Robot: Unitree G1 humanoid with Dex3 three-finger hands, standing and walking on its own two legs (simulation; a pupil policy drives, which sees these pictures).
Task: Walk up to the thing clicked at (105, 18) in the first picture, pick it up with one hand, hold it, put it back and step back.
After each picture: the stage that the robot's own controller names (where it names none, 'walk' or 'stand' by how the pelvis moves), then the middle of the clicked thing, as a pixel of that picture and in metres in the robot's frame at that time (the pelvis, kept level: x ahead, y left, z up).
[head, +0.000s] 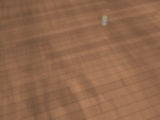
stand; (104, 20) +1.85 -0.27 -0.72
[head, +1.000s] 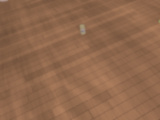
walk; (82, 29) +1.72 +0.13 -0.69
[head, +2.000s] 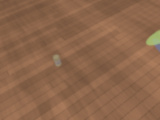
walk; (57, 60) +1.11 +0.36 -0.71
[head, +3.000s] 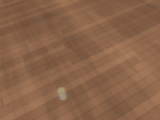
walk; (62, 93) +0.69 +0.27 -0.71
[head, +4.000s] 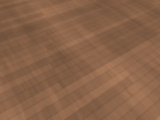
walk; out of the picture +0.43 +0.18 -0.70
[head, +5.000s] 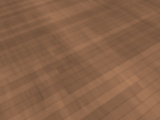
stand; out of the picture +0.38 +0.21 -0.71
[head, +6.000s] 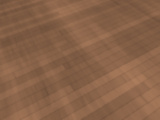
stand; out of the picture +0.38 +0.19 -0.72
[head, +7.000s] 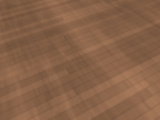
stand; out of the picture +0.39 +0.17 -0.72
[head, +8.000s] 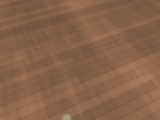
stand; out of the picture +0.44 +0.14 -0.70
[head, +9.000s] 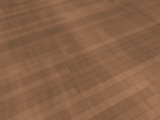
stand; out of the picture +0.40 +0.17 -0.72
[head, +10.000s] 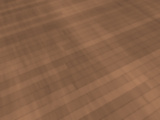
stand; out of the picture +0.41 +0.17 -0.72
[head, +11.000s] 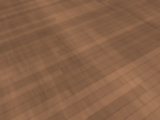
stand; out of the picture +0.39 +0.18 -0.72
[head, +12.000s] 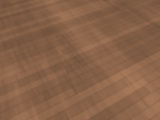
stand; out of the picture +0.39 +0.16 -0.73
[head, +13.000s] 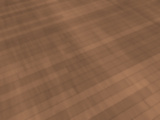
stand; out of the picture +0.39 +0.16 -0.73
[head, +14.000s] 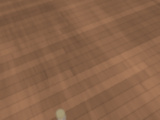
go down; (61, 115) +0.41 +0.16 -0.70
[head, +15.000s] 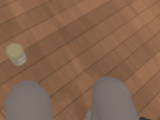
go down; (16, 55) +0.47 +0.25 -0.29
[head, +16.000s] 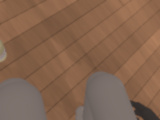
close in; out of the picture +0.45 +0.28 -0.26
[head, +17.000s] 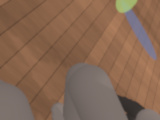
close; out of the picture +0.43 +0.31 -0.22
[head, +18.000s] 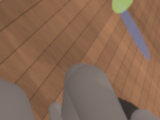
lift; out of the picture +0.42 +0.30 -0.22
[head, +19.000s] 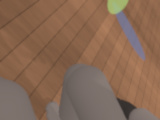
lift; out of the picture +0.40 +0.29 -0.23
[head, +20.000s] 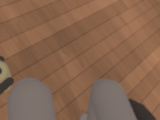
lift; out of the picture +0.32 +0.28 -0.12
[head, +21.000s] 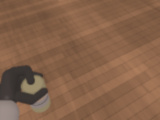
hold; (37, 94) +0.32 +0.16 +0.02
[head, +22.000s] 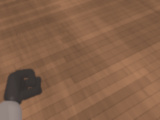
hold; out of the picture +0.29 +0.15 -0.65
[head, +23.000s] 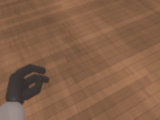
close; out of the picture +0.11 +0.38 -0.70
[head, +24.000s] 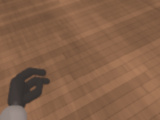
crouch; out of the picture +0.16 +0.58 -0.69
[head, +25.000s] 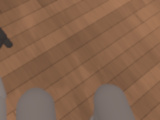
crouch; out of the picture +0.20 +0.80 -0.37
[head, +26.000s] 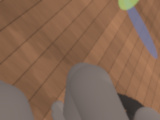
lower; out of the picture +0.01 +1.01 -0.25
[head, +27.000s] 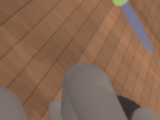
lower; out of the picture -0.03 +1.20 -0.25
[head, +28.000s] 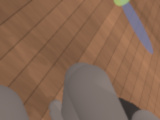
lower; out of the picture -0.07 +1.40 -0.25
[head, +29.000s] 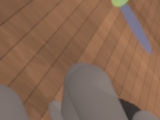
lower; out of the picture -0.09 +1.59 -0.25
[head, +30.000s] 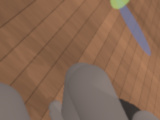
loosen; out of the picture -0.11 +1.78 -0.25
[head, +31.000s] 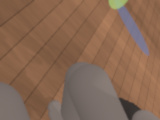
withdraw; out of the picture -0.14 +1.97 -0.24
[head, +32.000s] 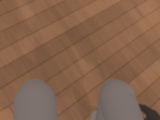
walk; out of the picture +0.21 +2.18 -0.33
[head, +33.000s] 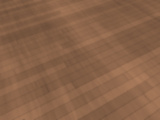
stand; out of the picture +0.58 +2.28 -0.68
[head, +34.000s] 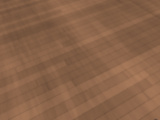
stand; out of the picture +0.64 +2.48 -0.69
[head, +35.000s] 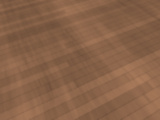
stand; out of the picture +0.67 +2.65 -0.72
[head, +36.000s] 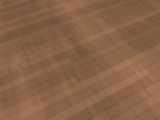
walk; out of the picture +0.77 +2.82 -0.74
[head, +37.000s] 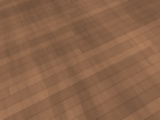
walk; out of the picture +1.01 +2.98 -0.72
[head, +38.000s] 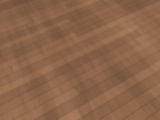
walk; out of the picture +1.25 +3.18 -0.72
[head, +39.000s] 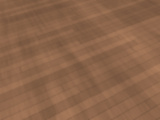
stand; out of the picture +1.50 +3.36 -0.73
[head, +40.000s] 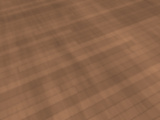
stand; out of the picture +1.57 +3.53 -0.75
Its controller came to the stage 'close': yes
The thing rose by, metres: 0.69
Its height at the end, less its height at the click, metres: -0.02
